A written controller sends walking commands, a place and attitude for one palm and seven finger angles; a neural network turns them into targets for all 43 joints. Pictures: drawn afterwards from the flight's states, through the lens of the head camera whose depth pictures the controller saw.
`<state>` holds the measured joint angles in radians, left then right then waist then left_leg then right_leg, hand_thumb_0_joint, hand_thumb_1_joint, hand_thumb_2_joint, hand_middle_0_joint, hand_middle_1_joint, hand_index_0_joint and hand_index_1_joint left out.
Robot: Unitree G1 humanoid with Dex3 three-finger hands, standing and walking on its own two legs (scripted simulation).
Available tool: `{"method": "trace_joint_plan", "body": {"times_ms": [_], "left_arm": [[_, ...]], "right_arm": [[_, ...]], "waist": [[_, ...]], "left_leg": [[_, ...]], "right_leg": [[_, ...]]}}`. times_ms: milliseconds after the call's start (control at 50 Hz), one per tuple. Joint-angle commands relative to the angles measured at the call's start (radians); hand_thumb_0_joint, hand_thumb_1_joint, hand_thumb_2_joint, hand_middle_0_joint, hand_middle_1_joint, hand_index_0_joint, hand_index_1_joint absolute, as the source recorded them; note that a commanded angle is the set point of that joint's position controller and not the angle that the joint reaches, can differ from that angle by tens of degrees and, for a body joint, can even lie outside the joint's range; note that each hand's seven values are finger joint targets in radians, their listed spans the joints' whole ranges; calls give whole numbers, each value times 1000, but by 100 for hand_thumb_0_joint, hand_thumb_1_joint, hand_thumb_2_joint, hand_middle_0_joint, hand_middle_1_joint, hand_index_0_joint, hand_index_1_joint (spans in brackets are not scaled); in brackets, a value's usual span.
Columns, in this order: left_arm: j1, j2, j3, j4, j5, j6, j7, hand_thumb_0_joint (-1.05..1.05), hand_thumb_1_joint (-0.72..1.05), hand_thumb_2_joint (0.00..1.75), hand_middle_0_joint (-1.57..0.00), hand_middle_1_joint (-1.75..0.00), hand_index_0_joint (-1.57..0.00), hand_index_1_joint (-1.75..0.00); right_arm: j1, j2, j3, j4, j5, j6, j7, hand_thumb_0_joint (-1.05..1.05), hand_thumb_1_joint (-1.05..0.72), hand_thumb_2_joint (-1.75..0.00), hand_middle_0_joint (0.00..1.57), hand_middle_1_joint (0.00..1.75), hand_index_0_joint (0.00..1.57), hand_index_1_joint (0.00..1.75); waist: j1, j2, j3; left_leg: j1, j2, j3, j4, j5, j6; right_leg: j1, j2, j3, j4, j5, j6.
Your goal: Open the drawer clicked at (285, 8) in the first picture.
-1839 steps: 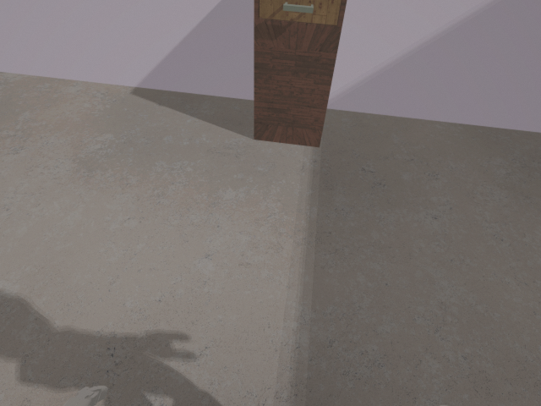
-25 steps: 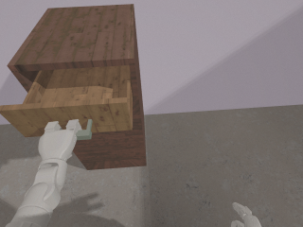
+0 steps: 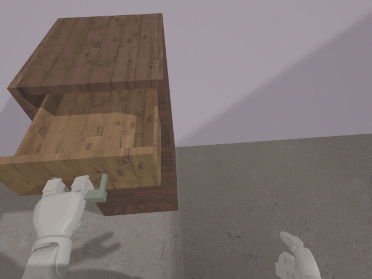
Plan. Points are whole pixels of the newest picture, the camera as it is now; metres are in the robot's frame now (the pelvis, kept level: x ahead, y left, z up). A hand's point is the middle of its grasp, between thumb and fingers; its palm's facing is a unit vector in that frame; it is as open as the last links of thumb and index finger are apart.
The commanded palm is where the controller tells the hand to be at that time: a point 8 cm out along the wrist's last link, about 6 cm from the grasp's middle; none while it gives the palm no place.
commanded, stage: pull the drawer open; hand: left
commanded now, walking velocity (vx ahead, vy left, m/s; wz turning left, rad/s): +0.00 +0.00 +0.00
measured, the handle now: (77, 188) +0.29 +0.28 +0.02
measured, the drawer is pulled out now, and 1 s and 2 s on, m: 0.22 0.30 0.30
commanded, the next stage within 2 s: open the thumb to release the handle in 0.78 s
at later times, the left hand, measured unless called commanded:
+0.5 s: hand (65, 252) +0.17 +0.26 +0.00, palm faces +0.02 -0.05 -1.00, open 5.7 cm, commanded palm +0.13 +0.27 +0.05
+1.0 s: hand (63, 252) +0.17 +0.27 +0.00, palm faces +0.03 -0.03 -1.00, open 5.7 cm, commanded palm +0.13 +0.26 +0.05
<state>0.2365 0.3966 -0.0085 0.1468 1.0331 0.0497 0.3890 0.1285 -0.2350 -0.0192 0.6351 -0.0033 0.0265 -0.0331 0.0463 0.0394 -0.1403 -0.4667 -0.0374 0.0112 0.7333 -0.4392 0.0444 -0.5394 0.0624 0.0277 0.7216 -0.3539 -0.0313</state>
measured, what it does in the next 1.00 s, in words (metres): stands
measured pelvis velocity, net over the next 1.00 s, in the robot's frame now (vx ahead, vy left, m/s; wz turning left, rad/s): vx -0.01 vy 0.00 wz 0.00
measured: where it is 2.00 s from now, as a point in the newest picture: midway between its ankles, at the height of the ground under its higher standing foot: outside the picture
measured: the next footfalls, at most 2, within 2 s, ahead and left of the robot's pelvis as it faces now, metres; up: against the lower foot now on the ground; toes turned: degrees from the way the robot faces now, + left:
none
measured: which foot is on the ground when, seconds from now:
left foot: down 0.00-1.00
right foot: down 0.00-1.00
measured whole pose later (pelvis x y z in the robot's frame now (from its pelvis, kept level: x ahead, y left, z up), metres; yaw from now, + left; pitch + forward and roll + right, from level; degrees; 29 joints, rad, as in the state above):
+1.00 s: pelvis -0.01 +0.00 -0.01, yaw +0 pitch +10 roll +0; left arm 0.51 0.38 0.02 -0.07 1.05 0.02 0.47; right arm 0.13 -0.25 -0.03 0.61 -0.03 0.01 0.00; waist 0.06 0.04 -0.13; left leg -0.53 -0.04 0.01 0.84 -0.48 0.04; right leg -0.60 0.06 0.02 0.83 -0.40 -0.04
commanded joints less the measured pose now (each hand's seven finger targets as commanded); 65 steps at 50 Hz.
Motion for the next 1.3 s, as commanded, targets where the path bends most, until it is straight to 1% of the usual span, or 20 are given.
{"method": "trace_joint_plan", "body": {"times_ms": [0,20,100,200,300,360,520,560,620,700,740,800,840,860,880,900,920,1020,1080,1280], "left_arm": [[34,169,138,-217,-13,15,42,0,90,90,-40,-135,-40,-135],[37,167,129,-248,-3,15,49,0,90,90,-40,-135,-40,-135],[114,149,135,-265,-10,19,60,0,90,90,-40,-135,-40,-135],[170,127,121,-315,-3,18,73,0,90,90,-40,-135,-40,-135],[123,165,150,-310,10,19,79,0,90,90,-40,-135,-40,-135],[152,143,126,-319,17,15,80,0,90,90,-40,-135,-40,-135],[277,153,153,-355,-2,0,74,0,90,90,-40,-135,-40,-135],[324,117,121,-366,-6,-1,73,0,90,90,-40,-135,-40,-135],[329,131,137,-384,-7,-4,75,0,90,90,-40,-135,-40,-135],[457,135,162,-407,-15,-22,75,0,90,90,-40,-135,-40,-135],[477,97,117,-439,-19,-22,74,0,90,90,-40,-135,-40,-135],[561,108,140,-466,-26,-26,80,0,90,90,-40,-135,-40,-135],[568,86,117,-479,-23,-26,83,0,90,90,-40,-135,-40,-135],[173,140,126,-459,7,-24,100,0,90,90,-40,-135,-40,-135],[179,158,178,-421,24,-26,117,0,83,87,-40,-134,-40,-134],[210,146,170,-414,27,-25,129,0,76,84,-39,-134,-39,-134],[276,122,164,-379,30,-21,137,0,69,81,-38,-133,-38,-133],[257,116,125,-430,6,17,125,0,34,66,-36,-129,-36,-129],[254,108,106,-382,15,41,107,0,13,57,-35,-127,-35,-127],[198,98,72,-387,23,31,60,0,-50,30,-30,-120,-30,-120]], "right_arm": [[-125,-113,-39,-152,-6,-46,-6,0,-90,-90,20,30,20,30],[-135,-111,-34,-156,-10,-47,-3,0,-90,-90,20,30,20,30],[-137,-107,-36,-154,-11,-47,-1,0,-90,-90,20,30,20,30],[-154,-99,-30,-163,-12,-47,4,0,-90,-90,20,30,20,30],[-163,-100,-26,-158,-19,-41,-7,0,-90,-90,20,30,20,30],[-174,-91,-19,-168,-19,-45,-8,0,-90,-90,20,30,20,30],[-180,-89,-15,-176,-18,-52,-4,0,-90,-90,20,30,20,30],[-181,-86,-14,-180,-18,-54,2,0,-90,-90,20,30,20,30],[-183,-90,-14,-187,-20,-53,4,0,-90,-90,20,30,20,30],[-170,-88,-21,-195,-21,-57,15,0,-90,-90,20,30,20,30],[-167,-88,-22,-199,-20,-57,25,0,-90,-90,20,30,20,30],[-162,-94,-24,-207,-23,-59,36,0,-90,-90,20,30,20,30],[-158,-94,-26,-205,-22,-58,46,0,-90,-90,20,30,20,30],[-153,-122,-24,-176,-29,-51,29,0,-90,-90,20,30,20,30],[-141,-110,-38,-181,-35,-59,16,0,-90,-90,20,30,20,30],[-137,-114,-35,-184,-39,-62,14,0,-90,-90,20,30,20,30],[-130,-104,-35,-183,-38,-70,16,0,-90,-90,20,30,20,30],[-129,-108,-39,-187,-28,-62,8,0,-90,-90,20,30,20,30],[-137,-103,-30,-173,-19,-54,3,0,-90,-90,20,30,20,30],[-155,-92,-11,-186,-23,-51,-5,0,-90,-90,20,30,20,30]], "waist": [[32,-14,-179],[36,10,-185],[32,-33,-171],[40,5,-151],[36,-18,-115],[47,2,-110],[67,-7,-120],[64,-4,-100],[61,-15,-73],[83,-9,-122],[70,1,-108],[79,19,-120],[69,21,-107],[-17,-22,-69],[22,0,-81],[16,3,-67],[36,11,-112],[36,11,-240],[30,-31,-169],[35,-42,-100]], "left_leg": [[71,16,-40,-69,508,-39],[85,17,-41,-67,508,-41],[77,16,-41,-60,498,-43],[80,17,-48,-65,465,-47],[45,7,-46,-72,341,-38],[43,1,-43,-67,321,-35],[29,0,-42,-72,322,-34],[26,1,-41,-70,318,-32],[5,0,-42,-72,273,-28],[6,2,-38,-63,316,-31],[13,6,-39,-49,351,-29],[13,12,-40,-41,404,-33],[13,16,-44,-27,422,-32],[-10,9,-58,-4,335,-27],[-15,9,-57,-10,303,-28],[-20,9,-62,-11,299,-30],[-1,10,-53,-2,322,-29],[47,7,-50,12,428,-36],[34,12,-54,-1,424,-41],[30,4,-53,-33,316,-27]], "right_leg": [[184,-14,14,-48,403,-21],[169,-14,15,-42,388,-19],[170,-12,14,-44,395,-19],[145,-8,5,-39,326,-24],[132,-6,19,-51,257,-25],[125,-8,20,-46,241,-25],[159,-9,39,-47,263,-24],[145,-8,33,-47,252,-25],[132,-9,38,-53,209,-23],[168,-11,46,-41,254,-27],[141,-11,36,-28,274,-27],[144,-11,35,-16,307,-27],[114,-10,32,-1,311,-27],[22,-5,28,4,269,-19],[30,-7,25,8,228,-23],[19,-3,18,4,214,-26],[30,-5,14,15,227,-26],[103,-14,20,28,348,-19],[92,-10,13,14,334,-19],[94,-11,11,-24,239,-19]]}}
